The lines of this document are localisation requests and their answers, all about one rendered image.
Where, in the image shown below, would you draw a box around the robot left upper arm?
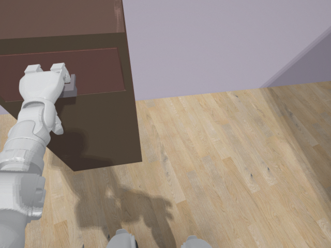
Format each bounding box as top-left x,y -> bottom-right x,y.
0,173 -> 46,248

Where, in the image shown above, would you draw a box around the handle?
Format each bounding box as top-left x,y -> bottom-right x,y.
59,74 -> 77,98

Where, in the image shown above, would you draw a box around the left robot hand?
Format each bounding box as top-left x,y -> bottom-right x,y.
19,63 -> 71,135

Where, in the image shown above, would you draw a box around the robot left forearm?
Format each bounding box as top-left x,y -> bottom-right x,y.
0,98 -> 55,176

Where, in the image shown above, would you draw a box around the robot left thigh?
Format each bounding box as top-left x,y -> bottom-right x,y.
106,233 -> 136,248

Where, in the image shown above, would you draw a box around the cabinet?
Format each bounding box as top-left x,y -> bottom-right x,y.
0,0 -> 142,172

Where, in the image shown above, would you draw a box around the robot left shin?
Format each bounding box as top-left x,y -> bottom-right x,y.
116,229 -> 129,235

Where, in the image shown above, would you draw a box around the drawer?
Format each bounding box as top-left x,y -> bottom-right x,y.
0,46 -> 125,101

